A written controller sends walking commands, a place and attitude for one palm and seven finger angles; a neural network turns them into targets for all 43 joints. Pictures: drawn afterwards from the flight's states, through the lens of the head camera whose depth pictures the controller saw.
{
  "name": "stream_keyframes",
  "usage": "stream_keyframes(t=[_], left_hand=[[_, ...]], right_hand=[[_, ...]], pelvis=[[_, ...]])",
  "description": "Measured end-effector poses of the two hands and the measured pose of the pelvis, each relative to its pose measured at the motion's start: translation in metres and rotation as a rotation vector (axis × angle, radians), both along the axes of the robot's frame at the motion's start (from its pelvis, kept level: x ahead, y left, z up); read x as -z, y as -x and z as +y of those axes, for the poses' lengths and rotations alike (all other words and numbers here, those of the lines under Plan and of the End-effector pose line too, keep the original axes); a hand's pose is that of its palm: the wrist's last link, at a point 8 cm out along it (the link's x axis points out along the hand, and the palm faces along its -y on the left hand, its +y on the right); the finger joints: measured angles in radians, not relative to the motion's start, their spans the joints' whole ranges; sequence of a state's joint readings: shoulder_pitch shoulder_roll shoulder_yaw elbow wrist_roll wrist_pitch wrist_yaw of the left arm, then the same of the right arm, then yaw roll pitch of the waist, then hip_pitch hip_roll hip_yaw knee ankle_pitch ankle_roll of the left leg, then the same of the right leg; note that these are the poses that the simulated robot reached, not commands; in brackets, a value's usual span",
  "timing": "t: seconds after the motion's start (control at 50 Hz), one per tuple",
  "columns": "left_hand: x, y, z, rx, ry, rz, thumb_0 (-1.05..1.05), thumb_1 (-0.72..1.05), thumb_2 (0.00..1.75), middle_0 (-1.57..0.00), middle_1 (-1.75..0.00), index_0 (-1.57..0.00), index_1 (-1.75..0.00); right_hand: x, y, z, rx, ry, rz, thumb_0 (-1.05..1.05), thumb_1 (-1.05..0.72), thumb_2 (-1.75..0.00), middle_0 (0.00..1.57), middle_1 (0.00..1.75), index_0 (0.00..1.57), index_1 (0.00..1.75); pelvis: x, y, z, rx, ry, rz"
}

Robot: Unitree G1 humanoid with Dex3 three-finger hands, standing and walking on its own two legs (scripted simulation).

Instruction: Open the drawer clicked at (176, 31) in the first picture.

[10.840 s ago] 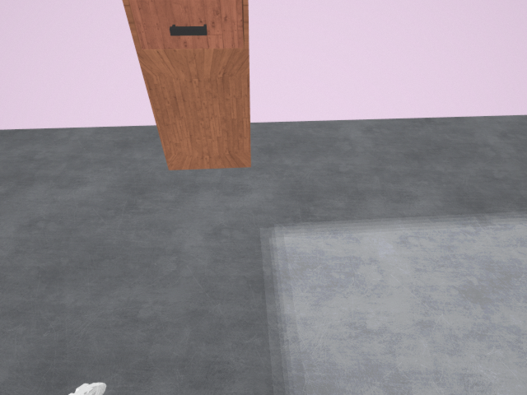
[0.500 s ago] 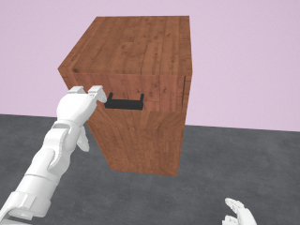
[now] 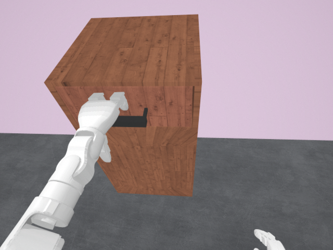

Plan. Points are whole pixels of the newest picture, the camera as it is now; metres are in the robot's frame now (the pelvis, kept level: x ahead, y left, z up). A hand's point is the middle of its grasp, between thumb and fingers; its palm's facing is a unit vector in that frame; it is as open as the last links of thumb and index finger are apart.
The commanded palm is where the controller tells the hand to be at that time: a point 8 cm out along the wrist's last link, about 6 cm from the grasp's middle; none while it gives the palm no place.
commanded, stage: move the hooked fingers above the handle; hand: left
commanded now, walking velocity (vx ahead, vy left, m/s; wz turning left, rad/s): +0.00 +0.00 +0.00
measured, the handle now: (125, 116) +0.50 +0.18 +0.00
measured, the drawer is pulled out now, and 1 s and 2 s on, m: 0.00 0.00 0.00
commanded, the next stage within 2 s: none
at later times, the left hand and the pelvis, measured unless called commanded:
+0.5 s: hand (122, 121) +0.42 +0.15 +0.07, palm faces +0.01 -0.04 -1.00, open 13.8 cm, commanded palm +0.41 +0.16 +0.12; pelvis +0.00 -0.01 +0.00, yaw +0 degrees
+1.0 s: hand (124, 120) +0.43 +0.15 +0.06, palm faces -0.01 -0.03 -1.00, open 13.8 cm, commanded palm +0.42 +0.16 +0.12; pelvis -0.01 +0.00 +0.00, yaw +0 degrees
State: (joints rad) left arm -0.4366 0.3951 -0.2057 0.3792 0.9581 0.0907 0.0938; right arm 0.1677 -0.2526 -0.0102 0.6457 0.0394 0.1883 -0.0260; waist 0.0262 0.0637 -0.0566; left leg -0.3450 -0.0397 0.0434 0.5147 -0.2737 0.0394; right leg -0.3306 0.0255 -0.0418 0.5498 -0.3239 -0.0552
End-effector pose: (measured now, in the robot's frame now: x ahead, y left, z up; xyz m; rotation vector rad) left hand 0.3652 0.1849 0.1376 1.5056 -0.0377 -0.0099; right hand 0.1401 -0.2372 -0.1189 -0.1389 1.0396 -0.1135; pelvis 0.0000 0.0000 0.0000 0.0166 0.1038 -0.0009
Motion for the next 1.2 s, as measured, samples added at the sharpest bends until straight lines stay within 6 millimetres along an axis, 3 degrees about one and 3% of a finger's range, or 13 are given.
stream_keyframes(t=[0.24, 0.44, 0.68, 0.88, 1.0, 1.1, 1.2], left_hand=[[0.009, -0.011, -0.009, -0.009, -0.001, 0.006, 0.00, -0.49, 0.30, -0.32, -1.20, -0.31, -1.20], [0.010, -0.024, -0.026, 0.017, -0.013, 0.001, 0.00, -0.49, 0.30, -0.32, -1.20, -0.32, -1.20], [0.014, -0.052, -0.038, 0.020, -0.016, 0.026, 0.00, -0.49, 0.30, -0.32, -1.20, -0.32, -1.20], [0.020, -0.050, -0.020, -0.015, -0.029, 0.039, 0.00, -0.48, 0.30, -0.32, -1.20, -0.31, -1.20], [0.022, -0.047, -0.027, 0.036, -0.031, 0.030, 0.00, -0.49, 0.30, -0.32, -1.20, -0.32, -1.20], [0.014, -0.056, -0.037, 0.043, -0.019, -0.015, 0.00, -0.49, 0.30, -0.32, -1.20, -0.32, -1.20], [0.011, -0.066, -0.031, -0.029, -0.028, 0.001, 0.00, -0.49, 0.30, -0.32, -1.20, -0.31, -1.20]], right_hand=[[0.002, 0.001, -0.013, 0.021, 0.007, 0.024, 0.01, -0.91, -0.89, 0.20, 0.30, 0.20, 0.30], [0.007, 0.014, -0.018, 0.046, 0.015, 0.048, 0.01, -0.91, -0.89, 0.20, 0.30, 0.20, 0.30], [0.013, 0.061, -0.025, 0.119, 0.032, 0.116, 0.01, -0.91, -0.89, 0.20, 0.30, 0.20, 0.30], [0.014, 0.096, -0.031, 0.170, 0.045, 0.186, 0.01, -0.91, -0.89, 0.20, 0.30, 0.20, 0.30], [0.014, 0.096, -0.028, 0.159, 0.052, 0.186, 0.01, -0.91, -0.89, 0.20, 0.30, 0.20, 0.30], [0.014, 0.089, -0.022, 0.156, 0.043, 0.159, 0.01, -0.91, -0.89, 0.20, 0.30, 0.20, 0.30], [0.012, 0.083, -0.015, 0.162, 0.027, 0.133, 0.01, -0.91, -0.89, 0.20, 0.30, 0.20, 0.30]], pelvis=[[0.002, -0.007, -0.006, 0.004, -0.004, 0.021], [0.003, -0.004, -0.009, -0.003, -0.006, 0.030], [0.005, 0.003, -0.009, 0.009, -0.005, 0.058], [0.004, 0.005, -0.006, 0.020, -0.001, 0.064], [0.005, 0.007, -0.002, 0.005, 0.003, 0.061], [0.006, 0.008, 0.001, 0.011, 0.004, 0.068], [0.005, 0.007, 0.003, 0.026, 0.002, 0.073]])
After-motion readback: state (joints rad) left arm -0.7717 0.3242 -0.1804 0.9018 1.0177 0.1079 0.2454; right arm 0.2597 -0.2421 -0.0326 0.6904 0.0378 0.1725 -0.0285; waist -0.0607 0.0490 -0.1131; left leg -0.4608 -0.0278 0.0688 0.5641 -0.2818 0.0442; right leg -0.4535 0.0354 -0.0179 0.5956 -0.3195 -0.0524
